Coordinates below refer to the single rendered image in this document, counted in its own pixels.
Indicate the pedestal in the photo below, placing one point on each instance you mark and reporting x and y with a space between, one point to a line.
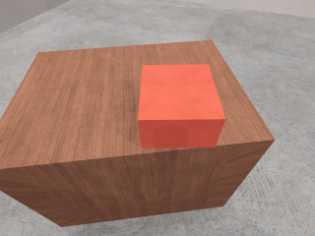
70 146

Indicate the carton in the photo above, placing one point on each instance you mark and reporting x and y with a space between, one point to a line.
179 107

